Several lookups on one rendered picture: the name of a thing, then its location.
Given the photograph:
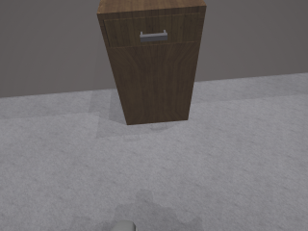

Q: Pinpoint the drawer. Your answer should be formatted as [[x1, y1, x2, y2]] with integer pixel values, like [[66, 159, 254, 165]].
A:
[[104, 13, 200, 48]]

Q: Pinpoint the cabinet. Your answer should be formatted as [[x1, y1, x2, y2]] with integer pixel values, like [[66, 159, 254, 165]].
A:
[[96, 0, 207, 125]]

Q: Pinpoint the robot left thigh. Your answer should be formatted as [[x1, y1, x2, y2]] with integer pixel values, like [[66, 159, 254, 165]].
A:
[[111, 219, 139, 231]]

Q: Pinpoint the handle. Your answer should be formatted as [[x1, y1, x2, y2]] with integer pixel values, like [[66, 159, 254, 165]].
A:
[[140, 30, 167, 42]]

